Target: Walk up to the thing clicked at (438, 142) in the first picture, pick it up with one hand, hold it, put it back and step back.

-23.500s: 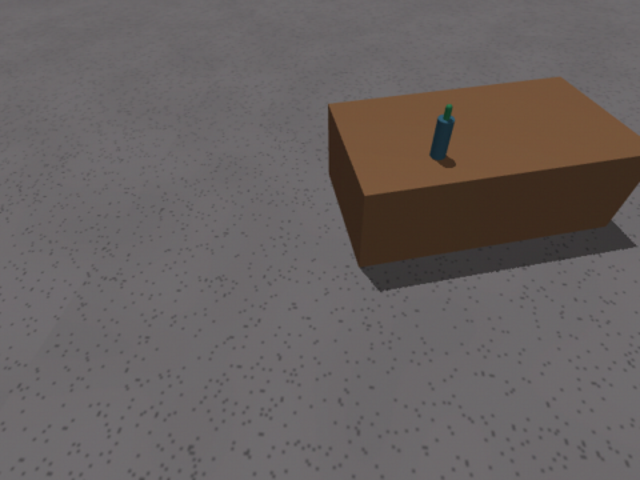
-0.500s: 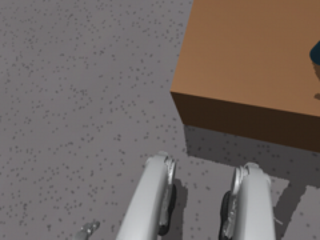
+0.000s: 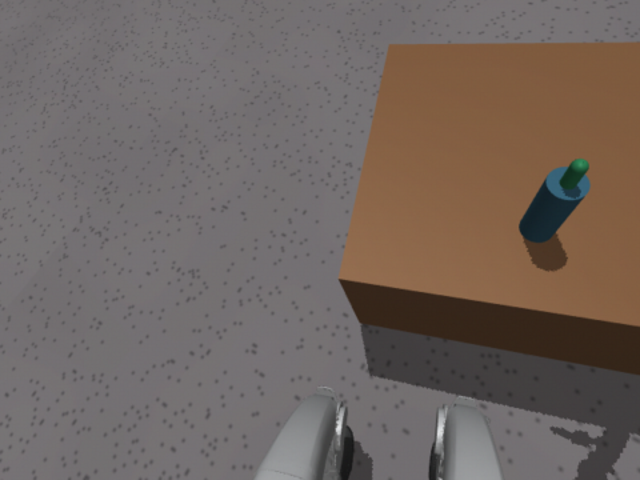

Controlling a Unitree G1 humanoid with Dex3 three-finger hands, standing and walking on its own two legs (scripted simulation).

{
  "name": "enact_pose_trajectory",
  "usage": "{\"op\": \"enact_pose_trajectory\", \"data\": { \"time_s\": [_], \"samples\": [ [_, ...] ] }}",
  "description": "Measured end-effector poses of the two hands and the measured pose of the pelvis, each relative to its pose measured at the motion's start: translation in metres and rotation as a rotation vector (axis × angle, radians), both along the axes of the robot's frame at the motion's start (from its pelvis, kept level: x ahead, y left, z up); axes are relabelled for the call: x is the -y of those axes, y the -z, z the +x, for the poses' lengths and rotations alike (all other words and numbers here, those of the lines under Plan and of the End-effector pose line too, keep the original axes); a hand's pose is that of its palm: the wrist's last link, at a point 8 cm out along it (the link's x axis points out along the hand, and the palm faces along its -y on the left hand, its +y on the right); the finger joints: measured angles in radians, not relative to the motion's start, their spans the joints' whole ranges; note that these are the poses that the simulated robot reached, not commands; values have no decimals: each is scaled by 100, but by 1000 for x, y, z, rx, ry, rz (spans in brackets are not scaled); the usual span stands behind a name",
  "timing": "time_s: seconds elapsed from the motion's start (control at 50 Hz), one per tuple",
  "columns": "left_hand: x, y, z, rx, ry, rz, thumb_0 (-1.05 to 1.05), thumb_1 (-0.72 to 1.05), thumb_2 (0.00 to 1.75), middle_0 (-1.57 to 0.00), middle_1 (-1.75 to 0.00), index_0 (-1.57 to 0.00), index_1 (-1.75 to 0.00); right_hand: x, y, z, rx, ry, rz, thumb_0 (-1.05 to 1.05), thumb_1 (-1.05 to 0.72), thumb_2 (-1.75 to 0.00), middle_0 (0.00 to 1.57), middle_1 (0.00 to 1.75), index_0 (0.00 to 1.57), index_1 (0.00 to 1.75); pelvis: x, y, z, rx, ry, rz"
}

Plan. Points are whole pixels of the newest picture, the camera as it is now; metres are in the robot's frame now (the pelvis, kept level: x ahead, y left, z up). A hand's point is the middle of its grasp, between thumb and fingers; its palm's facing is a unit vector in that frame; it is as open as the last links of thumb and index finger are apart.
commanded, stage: home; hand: right
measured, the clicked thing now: (555, 200) +0.54 -0.25 -0.16
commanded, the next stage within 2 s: none
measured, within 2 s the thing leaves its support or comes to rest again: neither
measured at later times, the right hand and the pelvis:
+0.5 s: hand out of the picture +0.31 -0.29 +0.01, palm faces +0.28 +0.89 -0.35, open 17.1 cm; pelvis +0.04 -0.02 +0.09, yaw -3 degrees
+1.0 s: hand out of the picture +0.17 -0.17 +0.02, palm faces +0.16 +0.95 -0.26, open 16.8 cm; pelvis +0.03 +0.03 +0.07, yaw -6 degrees
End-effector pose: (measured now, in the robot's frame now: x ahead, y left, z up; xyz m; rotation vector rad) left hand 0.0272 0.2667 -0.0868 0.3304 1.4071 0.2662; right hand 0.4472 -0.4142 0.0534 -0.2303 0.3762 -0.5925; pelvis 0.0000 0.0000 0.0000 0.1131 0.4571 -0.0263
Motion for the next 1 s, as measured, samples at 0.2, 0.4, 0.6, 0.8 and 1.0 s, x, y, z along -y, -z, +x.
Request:
{"op": "enact_pose_trajectory", "data": {
  "time_s": [0.2,0.4,0.6,0.8,1.0],
  "samples": [
    [15,-46,-2,18,-25,-10,1,90,89,-20,-29,-20,-29,-3,-2,-43,-188,-61,-32,-1,46,-9,6,6,7,7,19,-46,13,83,9,-10],
    [38,-70,55,186,-2,-28,1,90,89,-20,-29,-20,-29,-74,25,-131,-254,-175,76,-1,48,-9,6,6,7,7,23,-77,32,199,28,-41],
    [52,-83,145,466,103,-102,1,89,89,-20,-29,-20,-30,-111,5,-198,-274,-186,89,-1,47,-9,6,6,7,7,15,-90,41,297,44,-76],
    [50,-93,196,641,202,-150,1,89,89,-20,-29,-20,-30,-184,13,-276,-305,-187,213,-1,40,-14,8,9,9,9,-7,-82,39,299,62,-93],
    [24,-97,198,746,210,-107,2,89,89,-20,-29,-20,-30,-198,10,-301,-383,-246,210,-1,41,-12,7,8,8,8,-26,-73,32,307,83,-101]
  ]
}}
